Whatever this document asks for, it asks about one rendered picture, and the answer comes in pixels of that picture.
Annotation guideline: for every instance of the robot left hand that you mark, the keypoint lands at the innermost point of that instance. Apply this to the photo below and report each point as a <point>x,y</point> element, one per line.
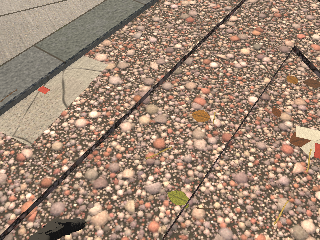
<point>59,228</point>

